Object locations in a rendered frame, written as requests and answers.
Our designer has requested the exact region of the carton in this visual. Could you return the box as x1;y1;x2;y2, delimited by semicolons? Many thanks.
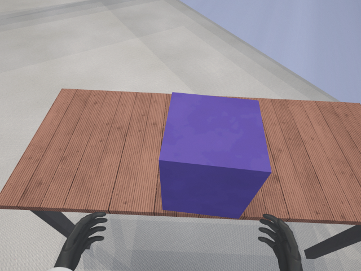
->
159;92;271;219

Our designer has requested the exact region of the robot left hand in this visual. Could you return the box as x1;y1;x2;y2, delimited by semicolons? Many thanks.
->
54;212;108;271

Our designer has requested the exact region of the robot right hand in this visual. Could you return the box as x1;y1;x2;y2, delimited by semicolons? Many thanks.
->
258;214;303;271

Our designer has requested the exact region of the table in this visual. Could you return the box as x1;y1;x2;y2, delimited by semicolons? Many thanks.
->
0;89;361;259

